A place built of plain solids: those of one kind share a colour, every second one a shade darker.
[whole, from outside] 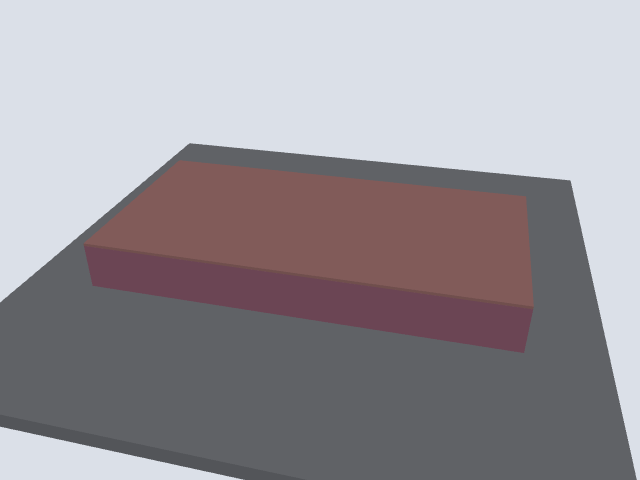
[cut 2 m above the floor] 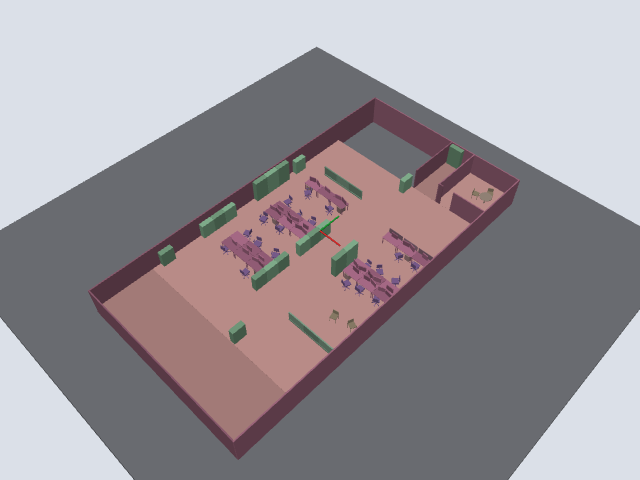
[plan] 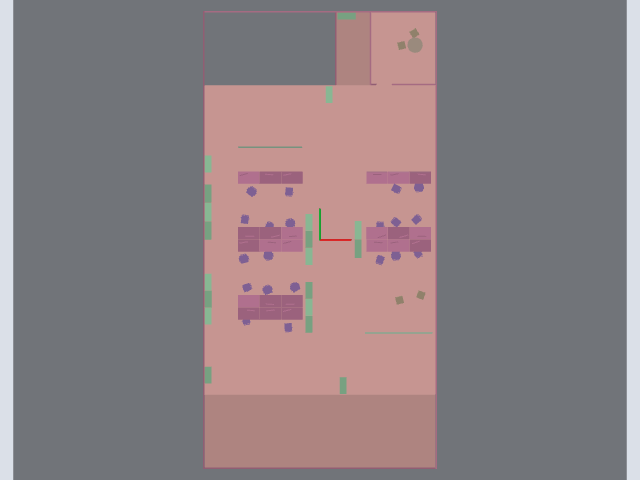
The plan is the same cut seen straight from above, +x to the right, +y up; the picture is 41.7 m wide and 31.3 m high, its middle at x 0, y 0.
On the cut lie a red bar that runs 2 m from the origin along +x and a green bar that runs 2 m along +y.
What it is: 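One storey of an office; an open floor with rows of desks, a band of small rooms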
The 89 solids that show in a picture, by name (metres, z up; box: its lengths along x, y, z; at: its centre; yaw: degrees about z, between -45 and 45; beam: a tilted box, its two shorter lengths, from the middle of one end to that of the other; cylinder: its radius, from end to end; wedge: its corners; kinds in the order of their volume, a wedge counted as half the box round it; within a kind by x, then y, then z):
{
 "floor_1": {"box": [15.05, 4.75, 0.78], "at": [0.0, -12.46, 0.34]},
 "floor_2": {"box": [15.05, 20.17, 0.78], "at": [0.0, 0.0, 0.34]},
 "floor_3": {"box": [2.16, 4.75, 0.78], "at": [2.16, 12.46, 0.34]},
 "floor_4": {"box": [4.18, 4.75, 0.78], "at": [5.43, 12.46, 0.34]},
 "roof_1": {"box": [15.25, 29.87, 0.2], "at": [0.0, 0.0, 3.43]},
 "wall_1": {"box": [0.1, 29.87, 3.38], "at": [-7.58, 0.0, 1.64]},
 "wall_2": {"box": [15.05, 0.1, 3.38], "at": [0.0, -14.89, 1.64]},
 "wall_3": {"box": [15.05, 0.1, 3.38], "at": [0.0, 14.89, 1.64]},
 "wall_4": {"box": [0.1, 4.75, 2.6], "at": [1.03, 12.46, 2.03]},
 "wall_5": {"box": [0.1, 4.75, 2.6], "at": [3.29, 12.46, 2.03]},
 "wall_6": {"box": [0.34, 0.1, 2.6], "at": [3.51, 10.14, 2.03]},
 "wall_7": {"box": [2.85, 0.1, 2.6], "at": [6.1, 10.14, 2.03]},
 "wall_8": {"box": [0.1, 29.87, 3.38], "at": [7.58, 0.0, 1.64]},
 "cabinet_1": {"box": [0.45, 1.1, 1.31], "at": [-7.29, -8.81, 1.38]},
 "cabinet_2": {"box": [0.45, 1.1, 1.31], "at": [-7.29, -4.96, 1.38]},
 "cabinet_3": {"box": [0.45, 1.1, 1.31], "at": [-7.29, -3.85, 1.38]},
 "cabinet_4": {"box": [0.45, 1.1, 1.31], "at": [-7.29, -2.74, 1.38]},
 "cabinet_5": {"box": [0.44, 1.2, 1.91], "at": [-7.29, 0.61, 1.68]},
 "cabinet_6": {"box": [0.44, 1.2, 1.91], "at": [-7.29, 1.82, 1.68]},
 "cabinet_7": {"box": [0.44, 1.2, 1.91], "at": [-7.29, 3.03, 1.68]},
 "cabinet_8": {"box": [0.45, 1.1, 1.31], "at": [-7.29, 4.95, 1.38]},
 "cabinet_9": {"box": [0.45, 1.1, 1.31], "at": [-0.72, -5.51, 1.38]},
 "cabinet_10": {"box": [0.45, 1.1, 1.31], "at": [-0.72, -4.4, 1.38]},
 "cabinet_11": {"box": [0.45, 1.1, 1.31], "at": [-0.72, -3.29, 1.38]},
 "cabinet_12": {"box": [0.45, 1.1, 1.31], "at": [-0.72, -1.07, 1.38]},
 "cabinet_13": {"box": [0.45, 1.1, 1.31], "at": [-0.72, 0.04, 1.38]},
 "cabinet_14": {"box": [0.45, 1.1, 1.31], "at": [-0.72, 1.15, 1.38]},
 "cabinet_15": {"box": [0.45, 1.1, 1.31], "at": [0.59, 9.48, 1.38]},
 "cabinet_16": {"box": [0.45, 1.1, 1.31], "at": [1.51, -9.49, 1.38]},
 "cabinet_17": {"box": [1.2, 0.44, 1.91], "at": [1.74, 14.61, 1.68]},
 "cabinet_18": {"box": [0.44, 1.2, 1.91], "at": [2.49, -0.57, 1.68]},
 "cabinet_19": {"box": [0.44, 1.2, 1.91], "at": [2.49, 0.64, 1.68]},
 "desk_1": {"box": [1.4, 0.8, 0.032], "at": [-4.65, -4.8, 1.44]},
 "desk_2": {"box": [1.4, 0.8, 0.032], "at": [-4.65, -3.98, 1.44]},
 "desk_3": {"box": [1.4, 0.8, 0.032], "at": [-4.65, -0.37, 1.44]},
 "desk_4": {"box": [1.4, 0.8, 0.032], "at": [-4.65, 0.45, 1.44]},
 "desk_5": {"box": [1.4, 0.8, 0.032], "at": [-4.65, 4.06, 1.44]},
 "desk_6": {"box": [1.4, 0.8, 0.032], "at": [-3.24, -4.8, 1.44]},
 "desk_7": {"box": [1.4, 0.8, 0.032], "at": [-3.24, -3.98, 1.44]},
 "desk_8": {"box": [1.4, 0.8, 0.032], "at": [-3.24, -0.37, 1.44]},
 "desk_9": {"box": [1.4, 0.8, 0.032], "at": [-3.24, 0.45, 1.44]},
 "desk_10": {"box": [1.4, 0.8, 0.032], "at": [-3.24, 4.06, 1.44]},
 "desk_11": {"box": [1.4, 0.8, 0.032], "at": [-1.83, -4.8, 1.44]},
 "desk_12": {"box": [1.4, 0.8, 0.032], "at": [-1.83, -3.98, 1.44]},
 "desk_13": {"box": [1.4, 0.8, 0.032], "at": [-1.83, -0.37, 1.44]},
 "desk_14": {"box": [1.4, 0.8, 0.032], "at": [-1.83, 0.45, 1.44]},
 "desk_15": {"box": [1.4, 0.8, 0.032], "at": [-1.83, 4.06, 1.44]},
 "desk_16": {"box": [1.4, 0.8, 0.032], "at": [3.72, -0.37, 1.44]},
 "desk_17": {"box": [1.4, 0.8, 0.032], "at": [3.72, 0.45, 1.44]},
 "desk_18": {"box": [1.4, 0.8, 0.032], "at": [3.72, 4.06, 1.44]},
 "desk_19": {"box": [1.4, 0.8, 0.032], "at": [5.13, -0.37, 1.44]},
 "desk_20": {"box": [1.4, 0.8, 0.032], "at": [5.13, 0.45, 1.44]},
 "desk_21": {"box": [1.4, 0.8, 0.032], "at": [5.13, 4.06, 1.44]},
 "desk_22": {"box": [1.4, 0.8, 0.032], "at": [6.55, -0.37, 1.44]},
 "desk_23": {"box": [1.4, 0.8, 0.032], "at": [6.55, 0.45, 1.44]},
 "desk_24": {"box": [1.4, 0.8, 0.032], "at": [6.55, 4.06, 1.44]},
 "guard_1": {"box": [1.31, 0.03, 0.78], "at": [-4.61, 6.05, 1.24]},
 "guard_2": {"box": [4.18, 0.1, 0.12], "at": [-3.24, 6.05, 0.79]},
 "guard_3": {"box": [1.31, 0.03, 0.78], "at": [-3.24, 6.05, 1.24]},
 "guard_4": {"box": [4.18, 0.1, 0.05], "at": [-3.24, 6.05, 1.66]},
 "guard_5": {"box": [1.31, 0.03, 0.78], "at": [-1.87, 6.05, 1.24]},
 "guard_6": {"box": [1.39, 0.03, 0.78], "at": [3.68, -6.07, 1.24]},
 "guard_7": {"box": [4.41, 0.1, 0.12], "at": [5.13, -6.07, 0.79]},
 "guard_8": {"box": [1.39, 0.03, 0.78], "at": [5.13, -6.07, 1.24]},
 "guard_9": {"box": [4.41, 0.1, 0.05], "at": [5.13, -6.07, 1.66]},
 "guard_10": {"box": [1.39, 0.03, 0.78], "at": [6.59, -6.07, 1.24]},
 "officechair_1": {"box": [0.53, 0.51, 0.08], "at": [-4.96, -1.24, 1.25], "yaw": 13.7},
 "officechair_2": {"box": [0.48, 0.51, 0.08], "at": [-4.9, 1.32, 1.29], "yaw": -8.4},
 "officechair_3": {"box": [0.51, 0.48, 0.08], "at": [-4.77, -3.1, 1.24], "yaw": 20.4},
 "officechair_4": {"box": [0.53, 0.51, 0.08], "at": [-4.47, 3.15, 1.28], "yaw": -38.3},
 "officechair_5": {"box": [0.53, 0.51, 0.08], "at": [-3.42, -3.26, 1.24], "yaw": 20.4},
 "officechair_6": {"box": [0.53, 0.51, 0.08], "at": [-3.36, -1.0, 1.19], "yaw": 7.4},
 "officechair_7": {"box": [0.48, 0.51, 0.08], "at": [-2.07, -5.69, 1.23], "yaw": 4.0},
 "officechair_8": {"box": [0.48, 0.51, 0.08], "at": [-2.01, 3.17, 1.24], "yaw": -4.1},
 "officechair_9": {"box": [0.53, 0.51, 0.08], "at": [-1.94, 1.08, 1.23], "yaw": 15.4},
 "officechair_10": {"box": [0.53, 0.51, 0.08], "at": [-1.62, -3.09, 1.23], "yaw": 31.6},
 "officechair_11": {"box": [0.48, 0.51, 0.08], "at": [3.92, -1.28, 1.24], "yaw": -17.6},
 "officechair_12": {"box": [0.53, 0.51, 0.08], "at": [4.95, -1.0, 1.29], "yaw": 2.0},
 "officechair_13": {"box": [0.51, 0.48, 0.08], "at": [4.96, 3.34, 1.19], "yaw": -28.3},
 "officechair_14": {"box": [0.51, 0.48, 0.08], "at": [4.97, 1.15, 1.27], "yaw": -41.5},
 "officechair_15": {"box": [0.51, 0.48, 0.08], "at": [6.29, 1.33, 1.24], "yaw": 41.9},
 "officechair_16": {"box": [0.53, 0.51, 0.08], "at": [6.45, 3.45, 1.21], "yaw": 1.9},
 "visitorchair_1": {"box": [0.49, 0.5, 0.04], "at": [5.19, -3.92, 1.2], "yaw": 14.3},
 "visitorchair_2": {"box": [0.5, 0.49, 0.04], "at": [5.32, 12.68, 1.2], "yaw": 13.7},
 "visitorchair_3": {"box": [0.49, 0.5, 0.04], "at": [6.15, 13.48, 1.2], "yaw": 31.1},
 "visitorchair_4": {"box": [0.5, 0.49, 0.04], "at": [6.57, -3.59, 1.2], "yaw": -20.6},
 "screen_1": {"box": [1.3, 0.03, 0.49], "at": [3.72, 4.43, 1.7]},
 "screen_2": {"box": [1.3, 0.03, 0.49], "at": [6.55, 4.43, 1.7]},
 "meetingtable_1": {"cylinder": 0.5, "from": [6.2, 12.71, 1.42], "to": [6.2, 12.71, 1.46]}
}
